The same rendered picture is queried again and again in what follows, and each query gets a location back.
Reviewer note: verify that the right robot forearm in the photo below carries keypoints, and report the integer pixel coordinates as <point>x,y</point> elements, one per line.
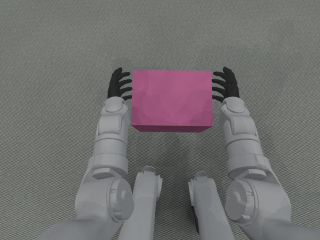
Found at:
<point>242,144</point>

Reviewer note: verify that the robot right thigh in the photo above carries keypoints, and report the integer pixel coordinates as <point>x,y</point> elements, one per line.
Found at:
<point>212,220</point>

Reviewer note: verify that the carton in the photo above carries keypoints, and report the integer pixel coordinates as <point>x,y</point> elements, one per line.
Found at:
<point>172,101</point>

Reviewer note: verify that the right robot upper arm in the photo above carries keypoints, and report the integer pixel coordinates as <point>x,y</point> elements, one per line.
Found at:
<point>263,211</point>

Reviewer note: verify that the left robot hand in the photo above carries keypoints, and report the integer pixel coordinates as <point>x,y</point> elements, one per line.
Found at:
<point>114,85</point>

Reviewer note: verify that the left robot upper arm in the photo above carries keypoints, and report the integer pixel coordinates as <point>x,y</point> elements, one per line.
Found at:
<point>101,206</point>

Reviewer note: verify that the left robot forearm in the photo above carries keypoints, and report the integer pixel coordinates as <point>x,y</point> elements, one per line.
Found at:
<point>110,144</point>

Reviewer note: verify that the right robot hand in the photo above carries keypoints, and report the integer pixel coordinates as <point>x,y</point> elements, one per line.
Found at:
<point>230,86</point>

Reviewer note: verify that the robot left thigh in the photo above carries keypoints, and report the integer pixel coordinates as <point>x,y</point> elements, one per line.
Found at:
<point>146,192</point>

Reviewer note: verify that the robot thigh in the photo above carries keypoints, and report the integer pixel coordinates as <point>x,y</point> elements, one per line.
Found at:
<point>212,220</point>
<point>146,192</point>

